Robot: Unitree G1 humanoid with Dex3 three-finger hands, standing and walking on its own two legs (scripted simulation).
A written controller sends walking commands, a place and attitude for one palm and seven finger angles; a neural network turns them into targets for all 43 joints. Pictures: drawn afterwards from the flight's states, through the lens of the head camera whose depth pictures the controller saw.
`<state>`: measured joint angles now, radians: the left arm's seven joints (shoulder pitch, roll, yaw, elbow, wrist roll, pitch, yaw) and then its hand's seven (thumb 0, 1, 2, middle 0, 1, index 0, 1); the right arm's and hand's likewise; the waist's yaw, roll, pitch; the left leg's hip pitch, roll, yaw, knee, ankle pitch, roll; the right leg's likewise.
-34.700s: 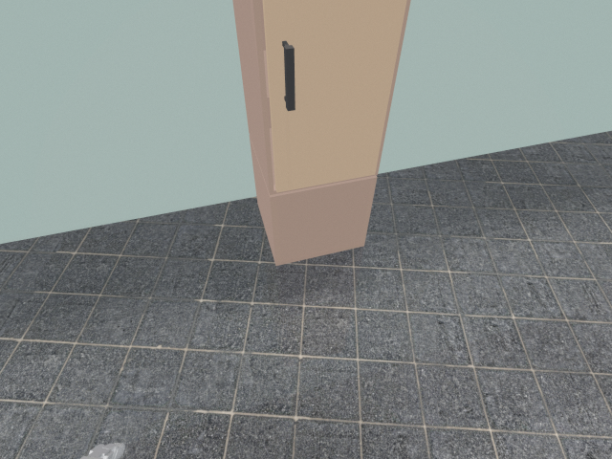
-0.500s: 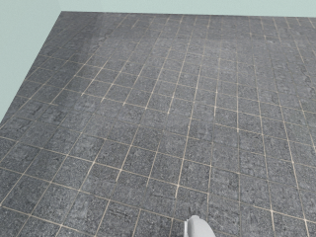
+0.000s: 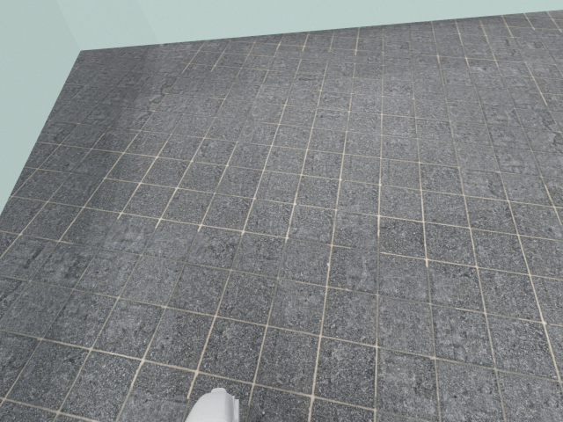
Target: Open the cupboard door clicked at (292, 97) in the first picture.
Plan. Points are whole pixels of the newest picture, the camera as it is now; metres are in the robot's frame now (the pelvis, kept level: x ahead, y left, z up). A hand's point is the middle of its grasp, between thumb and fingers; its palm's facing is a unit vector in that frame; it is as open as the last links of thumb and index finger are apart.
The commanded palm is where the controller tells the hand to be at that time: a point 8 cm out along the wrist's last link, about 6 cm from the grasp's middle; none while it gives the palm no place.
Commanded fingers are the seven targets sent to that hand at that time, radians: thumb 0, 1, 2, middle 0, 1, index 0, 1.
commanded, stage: turn to face it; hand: left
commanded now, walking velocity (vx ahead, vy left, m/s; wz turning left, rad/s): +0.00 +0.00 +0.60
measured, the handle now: out of the picture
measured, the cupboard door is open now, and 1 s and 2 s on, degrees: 49 49 49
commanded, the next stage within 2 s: none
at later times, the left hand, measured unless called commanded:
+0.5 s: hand (145, 415) +0.17 +0.23 -0.17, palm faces +0.29 -0.93 -0.23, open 7.4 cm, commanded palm none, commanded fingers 0.00 0.90 0.90 -0.20 -0.30 -0.20 -0.30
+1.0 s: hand out of the picture +0.10 +0.11 -0.15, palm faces +0.57 -0.77 -0.28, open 7.4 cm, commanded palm none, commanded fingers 0.00 0.90 0.90 -0.20 -0.30 -0.20 -0.30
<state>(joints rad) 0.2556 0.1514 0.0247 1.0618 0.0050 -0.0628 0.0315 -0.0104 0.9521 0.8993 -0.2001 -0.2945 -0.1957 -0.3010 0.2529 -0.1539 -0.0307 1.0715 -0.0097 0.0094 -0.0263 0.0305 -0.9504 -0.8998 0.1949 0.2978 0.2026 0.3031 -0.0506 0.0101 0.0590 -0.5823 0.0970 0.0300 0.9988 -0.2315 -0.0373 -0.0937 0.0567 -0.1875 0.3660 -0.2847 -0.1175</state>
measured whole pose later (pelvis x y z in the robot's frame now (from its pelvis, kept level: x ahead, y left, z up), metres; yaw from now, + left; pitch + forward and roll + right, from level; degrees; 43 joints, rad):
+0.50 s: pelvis +0.11 +0.01 +0.00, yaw +16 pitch +2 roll -1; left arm 0.11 0.22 0.07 0.90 0.02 0.03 0.02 0.00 0.91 0.90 -0.20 -0.29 -0.19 -0.30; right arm 0.20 -0.19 -0.03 0.97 -0.02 0.01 -0.01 0.01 -0.91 -0.90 0.20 0.30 0.20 0.30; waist -0.01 -0.01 0.08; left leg -0.33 -0.04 0.02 0.51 -0.21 0.07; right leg -0.54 -0.09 0.05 1.12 -0.36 0.11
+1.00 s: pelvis +0.17 -0.08 +0.00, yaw +36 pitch +1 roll +4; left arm 0.26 0.17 0.02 0.90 0.02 0.00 0.03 0.00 0.91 0.90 -0.20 -0.30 -0.20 -0.30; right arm 0.13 -0.28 -0.08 0.95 -0.02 0.10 0.02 0.01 -0.91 -0.90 0.19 0.30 0.20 0.30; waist -0.01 0.01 0.11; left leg -0.49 0.03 0.01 1.09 -0.40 -0.09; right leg -0.20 -0.09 -0.21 0.50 -0.32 -0.05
